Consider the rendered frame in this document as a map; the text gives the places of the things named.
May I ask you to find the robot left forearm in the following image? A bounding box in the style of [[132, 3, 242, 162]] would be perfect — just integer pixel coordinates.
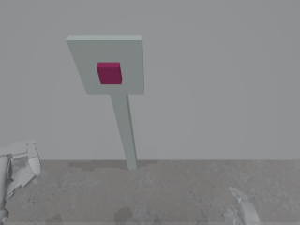
[[0, 207, 9, 225]]

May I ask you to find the button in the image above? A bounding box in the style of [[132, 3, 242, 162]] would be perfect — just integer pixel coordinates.
[[97, 62, 123, 84]]

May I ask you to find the panel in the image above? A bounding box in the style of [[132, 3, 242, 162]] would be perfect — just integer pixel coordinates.
[[67, 35, 144, 171]]

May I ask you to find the right robot hand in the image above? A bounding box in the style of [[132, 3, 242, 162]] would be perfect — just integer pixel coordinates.
[[224, 187, 262, 225]]

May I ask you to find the left robot hand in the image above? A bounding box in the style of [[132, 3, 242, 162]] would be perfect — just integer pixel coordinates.
[[0, 139, 41, 208]]

